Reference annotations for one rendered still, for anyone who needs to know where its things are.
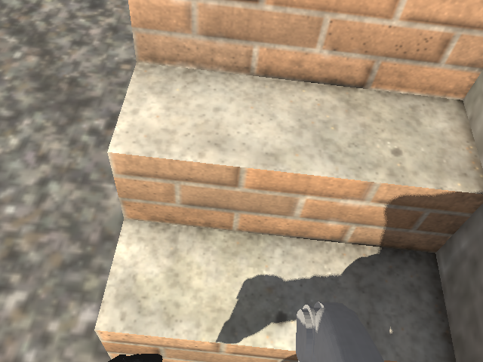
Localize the right robot thigh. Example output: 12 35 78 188
296 302 384 362

